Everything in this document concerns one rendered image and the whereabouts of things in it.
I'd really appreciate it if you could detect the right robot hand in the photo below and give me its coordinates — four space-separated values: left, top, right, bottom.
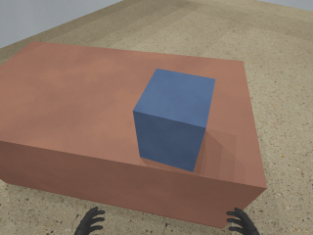
226 208 260 235

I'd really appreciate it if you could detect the pedestal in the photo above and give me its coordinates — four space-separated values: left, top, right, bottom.
0 41 267 229

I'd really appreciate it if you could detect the carton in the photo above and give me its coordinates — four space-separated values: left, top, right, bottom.
133 69 215 172

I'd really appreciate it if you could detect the left robot hand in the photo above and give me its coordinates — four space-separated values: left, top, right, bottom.
73 207 105 235

